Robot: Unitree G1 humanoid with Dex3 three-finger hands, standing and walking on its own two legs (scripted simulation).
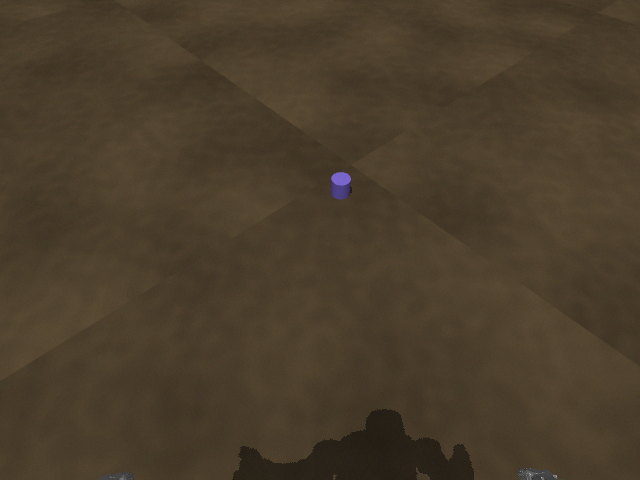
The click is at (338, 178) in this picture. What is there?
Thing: squat round
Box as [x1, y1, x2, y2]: [331, 172, 350, 198]
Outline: 338,172 333,174 331,177 331,194 336,198 344,198 349,193 350,177 346,173
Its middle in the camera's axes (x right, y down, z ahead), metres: +0.09 -0.22 +1.75
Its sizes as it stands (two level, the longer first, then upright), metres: 0.087 0.087 0.087
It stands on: the floor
